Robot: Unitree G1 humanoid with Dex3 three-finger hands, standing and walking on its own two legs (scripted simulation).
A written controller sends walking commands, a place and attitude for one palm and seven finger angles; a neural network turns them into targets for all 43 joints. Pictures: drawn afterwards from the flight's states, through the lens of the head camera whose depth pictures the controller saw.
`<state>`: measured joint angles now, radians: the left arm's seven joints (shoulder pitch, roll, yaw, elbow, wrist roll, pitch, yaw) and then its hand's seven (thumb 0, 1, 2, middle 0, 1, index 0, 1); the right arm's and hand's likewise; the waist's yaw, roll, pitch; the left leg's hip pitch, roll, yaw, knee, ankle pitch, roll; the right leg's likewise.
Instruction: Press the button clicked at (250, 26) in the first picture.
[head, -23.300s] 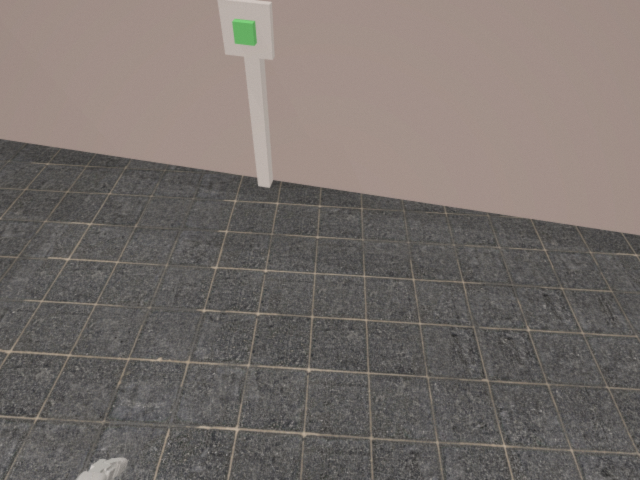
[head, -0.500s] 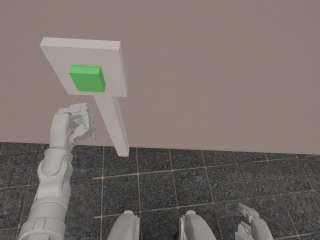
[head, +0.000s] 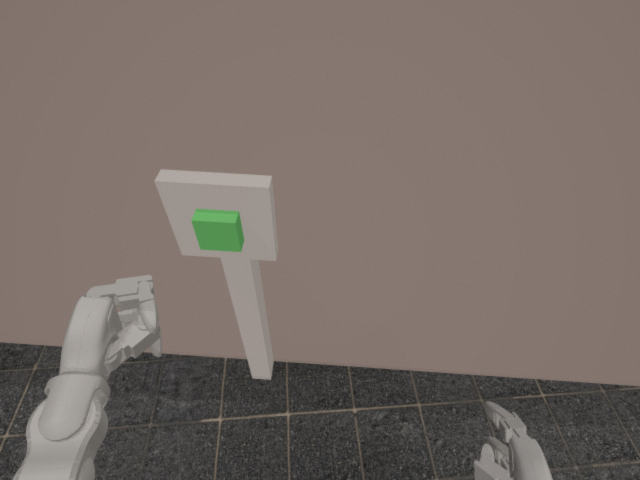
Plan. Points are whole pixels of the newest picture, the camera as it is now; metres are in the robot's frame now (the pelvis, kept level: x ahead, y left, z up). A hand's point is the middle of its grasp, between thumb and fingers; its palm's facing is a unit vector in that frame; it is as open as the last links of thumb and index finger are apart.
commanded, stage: draw the hand back to the body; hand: left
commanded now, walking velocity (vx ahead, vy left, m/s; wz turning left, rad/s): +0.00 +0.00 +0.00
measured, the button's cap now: (219, 229) +0.50 +0.20 +0.00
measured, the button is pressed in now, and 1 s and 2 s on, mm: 0 0 0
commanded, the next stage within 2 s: step back with the hand held close in 0.86 s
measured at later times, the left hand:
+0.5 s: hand (58, 319) +0.22 +0.24 +0.18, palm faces +0.39 -0.84 -0.37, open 3.1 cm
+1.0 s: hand (40, 331) +0.19 +0.23 +0.21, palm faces +0.43 -0.82 -0.38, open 3.1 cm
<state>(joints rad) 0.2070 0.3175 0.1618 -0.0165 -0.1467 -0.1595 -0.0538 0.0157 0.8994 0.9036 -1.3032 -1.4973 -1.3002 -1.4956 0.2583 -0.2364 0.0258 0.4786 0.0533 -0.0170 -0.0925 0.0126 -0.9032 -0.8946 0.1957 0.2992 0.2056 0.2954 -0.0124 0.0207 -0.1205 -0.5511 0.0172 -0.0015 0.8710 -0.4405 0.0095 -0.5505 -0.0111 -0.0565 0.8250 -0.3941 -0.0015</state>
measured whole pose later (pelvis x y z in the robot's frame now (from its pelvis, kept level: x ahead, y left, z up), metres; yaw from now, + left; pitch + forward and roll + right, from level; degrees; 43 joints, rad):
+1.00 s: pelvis +0.02 -0.01 +0.04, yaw +0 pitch -5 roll +0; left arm 0.53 0.32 0.29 -0.50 -0.05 -0.07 0.12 0.01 0.89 0.90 -1.31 -1.50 -1.30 -1.49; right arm 0.22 -0.21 0.03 0.62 0.01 -0.13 -0.09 0.01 -0.90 -0.89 0.20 0.30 0.21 0.30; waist 0.07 0.06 0.00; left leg -0.10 0.01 0.01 0.47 -0.29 0.00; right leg -0.11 0.00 -0.05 0.45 -0.26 -0.01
